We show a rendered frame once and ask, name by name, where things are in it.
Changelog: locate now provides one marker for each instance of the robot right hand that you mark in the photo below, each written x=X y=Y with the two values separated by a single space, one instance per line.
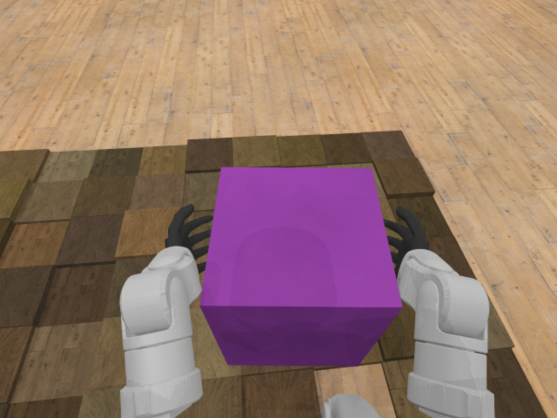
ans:
x=414 y=239

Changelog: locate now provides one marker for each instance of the robot left hand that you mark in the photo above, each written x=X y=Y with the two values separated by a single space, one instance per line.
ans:
x=178 y=233

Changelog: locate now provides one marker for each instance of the left robot forearm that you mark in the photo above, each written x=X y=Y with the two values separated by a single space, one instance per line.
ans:
x=161 y=378

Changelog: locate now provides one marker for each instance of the carton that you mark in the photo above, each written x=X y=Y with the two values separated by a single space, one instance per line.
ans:
x=299 y=270

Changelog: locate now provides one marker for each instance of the right robot forearm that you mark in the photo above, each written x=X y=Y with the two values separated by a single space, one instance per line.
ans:
x=449 y=380

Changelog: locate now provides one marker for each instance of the robot right thigh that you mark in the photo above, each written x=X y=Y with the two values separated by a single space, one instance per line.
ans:
x=348 y=406

